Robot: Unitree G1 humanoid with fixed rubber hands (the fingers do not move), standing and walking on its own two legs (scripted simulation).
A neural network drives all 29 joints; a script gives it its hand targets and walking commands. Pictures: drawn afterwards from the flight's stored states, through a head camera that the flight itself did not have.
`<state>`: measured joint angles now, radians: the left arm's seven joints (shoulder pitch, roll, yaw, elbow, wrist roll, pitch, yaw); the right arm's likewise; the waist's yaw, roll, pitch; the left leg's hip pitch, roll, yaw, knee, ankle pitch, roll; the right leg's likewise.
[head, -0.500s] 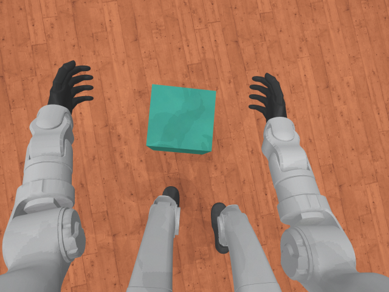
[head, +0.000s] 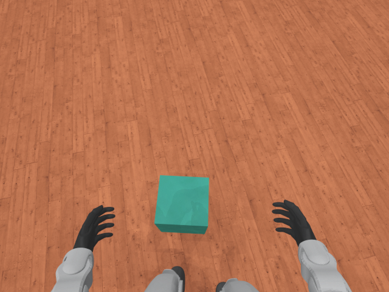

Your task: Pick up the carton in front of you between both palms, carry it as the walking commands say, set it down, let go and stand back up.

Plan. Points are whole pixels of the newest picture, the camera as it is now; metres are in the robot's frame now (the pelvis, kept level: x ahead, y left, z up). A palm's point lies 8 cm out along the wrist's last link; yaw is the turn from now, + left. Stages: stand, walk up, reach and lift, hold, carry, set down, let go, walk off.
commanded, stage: let go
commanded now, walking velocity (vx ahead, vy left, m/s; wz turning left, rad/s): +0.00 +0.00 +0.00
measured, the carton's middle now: (183, 206) +0.41 +0.05 -0.63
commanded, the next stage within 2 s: stand in 0.58 s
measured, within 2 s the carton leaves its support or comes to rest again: neither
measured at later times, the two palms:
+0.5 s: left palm (100, 265) +0.18 +0.20 -0.05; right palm (341, 254) +0.18 -0.27 -0.05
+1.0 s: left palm (65, 274) +0.16 +0.27 -0.08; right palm (358, 266) +0.16 -0.30 -0.07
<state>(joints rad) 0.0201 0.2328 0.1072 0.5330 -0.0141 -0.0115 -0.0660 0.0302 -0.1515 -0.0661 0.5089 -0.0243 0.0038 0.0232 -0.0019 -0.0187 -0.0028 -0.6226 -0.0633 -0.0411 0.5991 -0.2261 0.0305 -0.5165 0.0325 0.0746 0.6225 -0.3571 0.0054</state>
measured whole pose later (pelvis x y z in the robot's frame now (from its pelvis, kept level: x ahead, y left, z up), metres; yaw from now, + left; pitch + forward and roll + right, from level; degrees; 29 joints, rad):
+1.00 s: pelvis +0.03 -0.01 +0.01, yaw -2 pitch +0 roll +0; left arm 0.22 0.35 0.05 0.69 0.03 0.02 0.02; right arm 0.14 -0.32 -0.03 0.81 -0.04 0.00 -0.03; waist 0.01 -0.04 0.01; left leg -0.23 -0.03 -0.02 0.51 -0.28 0.01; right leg -0.11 0.06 0.10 0.48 -0.36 -0.02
